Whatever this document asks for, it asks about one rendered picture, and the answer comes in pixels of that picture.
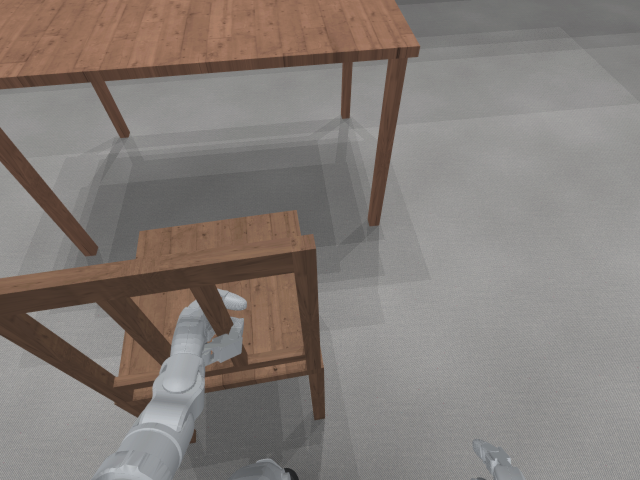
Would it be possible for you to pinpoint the robot left shin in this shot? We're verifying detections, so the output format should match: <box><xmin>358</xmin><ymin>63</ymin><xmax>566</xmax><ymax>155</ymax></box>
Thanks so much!
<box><xmin>256</xmin><ymin>459</ymin><xmax>282</xmax><ymax>469</ymax></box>

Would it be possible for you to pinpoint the table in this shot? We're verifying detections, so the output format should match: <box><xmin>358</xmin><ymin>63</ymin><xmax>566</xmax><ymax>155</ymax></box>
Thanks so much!
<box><xmin>0</xmin><ymin>0</ymin><xmax>420</xmax><ymax>256</ymax></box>

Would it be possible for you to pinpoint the chair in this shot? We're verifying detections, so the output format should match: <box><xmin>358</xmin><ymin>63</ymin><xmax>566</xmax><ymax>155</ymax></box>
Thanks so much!
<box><xmin>0</xmin><ymin>210</ymin><xmax>325</xmax><ymax>444</ymax></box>

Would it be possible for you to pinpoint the robot left hand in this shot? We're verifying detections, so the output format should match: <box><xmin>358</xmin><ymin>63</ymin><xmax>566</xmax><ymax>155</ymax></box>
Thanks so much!
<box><xmin>170</xmin><ymin>288</ymin><xmax>247</xmax><ymax>366</ymax></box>

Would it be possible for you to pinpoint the robot right hand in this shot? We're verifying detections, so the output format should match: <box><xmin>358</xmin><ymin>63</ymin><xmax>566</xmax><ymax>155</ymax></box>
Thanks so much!
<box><xmin>470</xmin><ymin>439</ymin><xmax>526</xmax><ymax>480</ymax></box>

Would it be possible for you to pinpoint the robot left forearm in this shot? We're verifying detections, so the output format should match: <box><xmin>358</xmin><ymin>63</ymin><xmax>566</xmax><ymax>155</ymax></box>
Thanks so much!
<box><xmin>91</xmin><ymin>353</ymin><xmax>205</xmax><ymax>480</ymax></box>

